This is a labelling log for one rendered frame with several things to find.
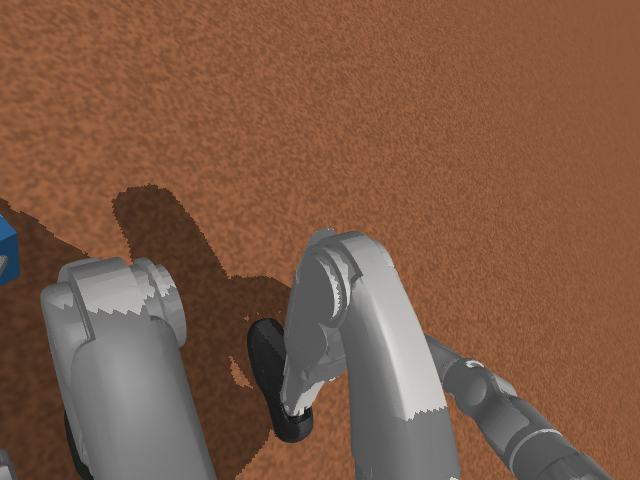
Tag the right robot hand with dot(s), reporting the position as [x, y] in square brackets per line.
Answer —
[442, 355]

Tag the left robot foot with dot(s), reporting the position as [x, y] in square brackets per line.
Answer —
[81, 468]

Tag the left robot arm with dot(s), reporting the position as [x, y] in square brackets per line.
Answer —
[7, 471]

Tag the carton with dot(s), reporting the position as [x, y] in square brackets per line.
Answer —
[9, 247]

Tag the right robot arm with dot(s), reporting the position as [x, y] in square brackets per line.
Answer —
[529, 445]

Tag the right robot foot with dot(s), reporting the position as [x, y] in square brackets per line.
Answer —
[267, 354]

